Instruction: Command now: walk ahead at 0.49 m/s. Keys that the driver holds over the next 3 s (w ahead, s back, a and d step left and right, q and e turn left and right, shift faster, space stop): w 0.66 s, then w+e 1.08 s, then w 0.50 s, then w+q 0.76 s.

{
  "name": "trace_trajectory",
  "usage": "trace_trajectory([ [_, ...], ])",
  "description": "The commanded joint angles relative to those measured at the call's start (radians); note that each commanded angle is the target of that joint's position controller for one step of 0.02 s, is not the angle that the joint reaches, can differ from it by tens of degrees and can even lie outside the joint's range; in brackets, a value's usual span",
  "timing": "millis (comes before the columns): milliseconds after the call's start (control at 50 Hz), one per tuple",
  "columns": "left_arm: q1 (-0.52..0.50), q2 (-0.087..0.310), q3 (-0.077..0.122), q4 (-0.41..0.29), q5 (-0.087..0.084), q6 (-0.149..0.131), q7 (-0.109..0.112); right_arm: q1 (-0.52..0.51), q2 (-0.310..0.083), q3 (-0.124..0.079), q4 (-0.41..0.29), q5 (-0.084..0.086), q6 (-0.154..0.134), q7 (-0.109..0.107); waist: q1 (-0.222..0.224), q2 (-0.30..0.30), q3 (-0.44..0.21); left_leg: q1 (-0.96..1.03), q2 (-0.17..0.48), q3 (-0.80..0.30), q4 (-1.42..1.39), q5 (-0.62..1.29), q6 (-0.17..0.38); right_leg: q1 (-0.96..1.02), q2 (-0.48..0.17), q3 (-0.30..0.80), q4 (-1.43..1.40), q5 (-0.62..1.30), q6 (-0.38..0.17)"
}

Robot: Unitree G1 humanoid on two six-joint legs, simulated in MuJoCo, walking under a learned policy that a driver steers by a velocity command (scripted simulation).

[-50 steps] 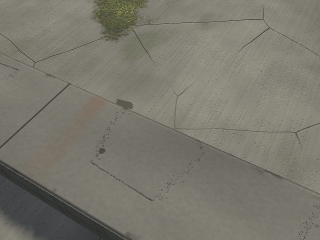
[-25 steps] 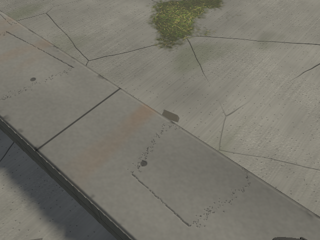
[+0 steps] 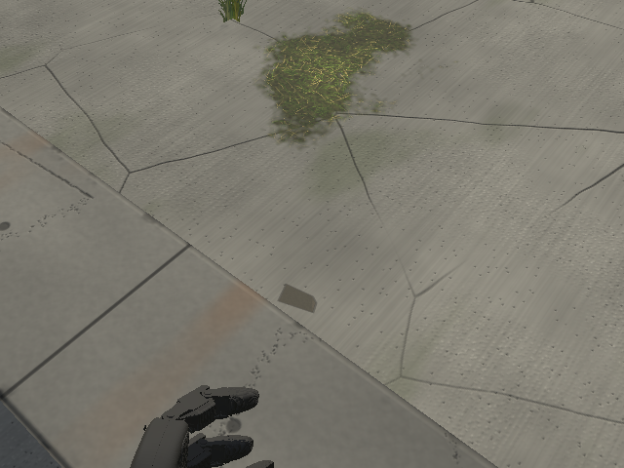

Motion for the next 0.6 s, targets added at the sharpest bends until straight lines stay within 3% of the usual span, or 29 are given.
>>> trace_trajectory([
  [20,0.517,0.312,0.141,0.133,0.044,0.015,0.024,0.080,-0.095,-0.049,-0.073,0.009,-0.076,0.070,0.151,-0.314,-0.432,-0.589,-0.263,-0.310,1.096,-0.093,0.044,0.955,-0.322,1.280,-1.125,0.016,-0.272],
  [40,0.396,0.248,0.127,0.147,0.010,0.009,0.020,-0.080,-0.067,-0.052,-0.137,0.028,-0.074,0.091,0.110,-0.157,-0.199,-0.740,-0.228,-0.270,1.241,-0.133,0.052,0.778,-0.325,1.160,-1.109,-0.078,-0.211],
  [60,0.328,0.187,0.114,0.177,-0.001,0.001,0.005,-0.242,-0.046,-0.031,-0.225,0.027,-0.071,0.089,0.080,-0.078,-0.003,-0.835,-0.174,-0.195,1.255,-0.112,0.081,0.607,-0.296,0.965,-1.061,-0.079,-0.161],
  [80,0.261,0.101,0.097,0.217,0.020,-0.013,-0.007,-0.308,-0.058,-0.026,-0.279,0.023,-0.070,0.078,0.018,0.019,0.082,-0.838,-0.096,-0.146,1.207,-0.056,0.109,0.434,-0.248,0.727,-0.997,-0.059,-0.109],
  [100,0.238,0.032,0.087,0.258,0.044,-0.016,-0.011,-0.265,-0.045,-0.022,-0.281,0.027,-0.056,0.069,-0.036,-0.024,0.061,-0.768,-0.073,-0.128,1.242,-0.044,0.121,0.362,-0.206,0.577,-0.972,0.000,-0.079],
  [140,0.277,0.000,0.084,0.317,0.041,-0.018,-0.008,-0.169,-0.024,-0.012,-0.273,0.043,-0.039,0.069,-0.076,-0.091,0.057,-0.809,-0.089,-0.128,1.275,-0.036,0.128,0.427,-0.166,0.428,-1.044,0.106,-0.078],
  [180,0.332,0.017,0.078,0.363,0.028,-0.023,-0.004,-0.165,-0.013,0.000,-0.278,0.040,-0.025,0.055,-0.093,-0.077,0.094,-0.952,-0.111,-0.127,1.350,-0.066,0.135,0.494,-0.174,0.374,-1.121,0.196,-0.075],
  [200,0.352,0.055,0.087,0.371,0.027,-0.021,-0.006,-0.192,-0.004,0.011,-0.295,0.029,-0.029,0.058,-0.099,-0.049,0.085,-1.010,-0.096,-0.127,1.282,-0.006,0.133,0.540,-0.152,0.318,-1.135,0.223,-0.054],
  [220,0.337,0.060,0.087,0.364,0.027,-0.017,-0.004,-0.215,-0.019,0.012,-0.309,0.018,-0.033,0.065,-0.108,-0.007,0.074,-1.009,-0.096,-0.129,1.181,0.084,0.122,0.537,-0.129,0.250,-1.132,0.288,-0.027],
  [240,0.310,0.120,0.100,0.331,0.027,-0.025,-0.002,-0.248,-0.067,0.006,-0.316,0.009,-0.035,0.063,-0.094,0.014,0.070,-0.936,-0.106,-0.069,0.983,0.187,0.093,0.501,-0.093,0.159,-1.179,0.343,-0.022],
  [260,0.344,0.128,0.101,0.337,0.016,-0.028,0.015,-0.329,-0.068,0.009,-0.345,-0.008,-0.040,0.059,-0.059,-0.011,0.041,-0.877,-0.104,-0.010,0.844,0.235,0.052,0.521,-0.080,0.115,-1.218,0.412,-0.031],
  [280,0.381,0.133,0.099,0.347,0.013,-0.038,0.028,-0.346,-0.087,0.000,-0.348,-0.007,-0.045,0.059,-0.044,-0.050,0.001,-0.797,-0.091,0.067,0.748,0.269,0.024,0.554,-0.072,0.091,-1.267,0.455,-0.044],
  [300,0.411,0.129,0.093,0.360,0.004,-0.047,0.035,-0.382,-0.082,-0.001,-0.355,-0.004,-0.052,0.061,-0.032,-0.084,-0.025,-0.761,-0.071,0.088,0.666,0.308,0.006,0.619,-0.077,0.113,-1.290,0.523,-0.058],
  [320,0.452,0.145,0.096,0.372,-0.002,-0.051,0.043,-0.431,-0.079,-0.001,-0.366,0.008,-0.059,0.064,-0.003,-0.093,-0.011,-0.784,-0.059,0.093,0.582,0.335,-0.001,0.708,-0.096,0.127,-1.308,0.574,-0.060],
  [360,0.531,0.159,0.099,0.383,0.005,-0.044,0.056,-0.537,-0.072,-0.002,-0.391,0.027,-0.066,0.080,0.055,-0.076,0.033,-0.872,-0.049,0.096,0.407,0.320,-0.002,0.909,-0.145,0.164,-1.326,0.640,-0.049],
  [400,0.570,0.188,0.109,0.390,0.004,-0.019,0.062,-0.589,-0.059,-0.002,-0.404,0.033,-0.072,0.097,0.080,-0.090,0.068,-0.945,-0.036,0.082,0.268,0.293,-0.001,1.087,-0.194,0.186,-1.310,0.699,-0.037],
  [460,0.590,0.202,0.114,0.404,0.000,0.004,0.054,-0.635,-0.066,-0.009,-0.427,0.032,-0.075,0.119,0.086,-0.118,0.106,-0.893,-0.050,0.109,0.156,0.232,0.016,1.154,-0.216,0.167,-1.280,0.807,-0.045],
  [520,0.551,0.240,0.125,0.402,0.002,0.010,0.049,-0.598,-0.097,-0.027,-0.429,0.019,-0.076,0.129,0.037,-0.139,0.099,-0.699,-0.101,0.142,0.089,0.154,0.061,1.141,-0.218,0.142,-1.177,1.178,-0.053],
  [560,0.512,0.274,0.136,0.398,0.006,0.019,0.049,-0.490,-0.157,-0.055,-0.408,0.011,-0.077,0.125,-0.037,-0.156,0.032,-0.534,-0.147,0.164,0.037,0.127,0.098,1.159,-0.206,0.139,-1.030,1.402,-0.037],
  [580,0.479,0.288,0.140,0.392,0.006,0.025,0.049,-0.347,-0.195,-0.076,-0.367,0.010,-0.076,0.109,-0.111,-0.173,-0.048,-0.325,-0.155,0.164,0.005,0.163,0.136,1.098,-0.177,0.119,-0.855,1.450,-0.025],
  [600,0.450,0.281,0.135,0.368,0.015,0.016,0.046,-0.155,-0.246,-0.094,-0.324,-0.003,-0.075,0.091,-0.184,-0.162,-0.179,0.031,-0.031,0.033,0.099,0.181,0.194,0.848,-0.159,0.137,-0.626,1.259,-0.022],
])
Next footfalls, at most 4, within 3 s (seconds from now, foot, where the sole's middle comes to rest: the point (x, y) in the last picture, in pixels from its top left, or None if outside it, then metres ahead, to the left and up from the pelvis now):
0.60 left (290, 423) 0.51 0.08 -0.62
1.22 right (438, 326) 0.82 -0.26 -0.76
1.62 left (372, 228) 1.12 -0.11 -0.76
2.12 right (501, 226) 1.15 -0.47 -0.76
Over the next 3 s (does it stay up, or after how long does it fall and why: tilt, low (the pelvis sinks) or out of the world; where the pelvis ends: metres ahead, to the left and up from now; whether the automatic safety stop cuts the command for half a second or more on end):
stays up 1.51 -0.54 0.02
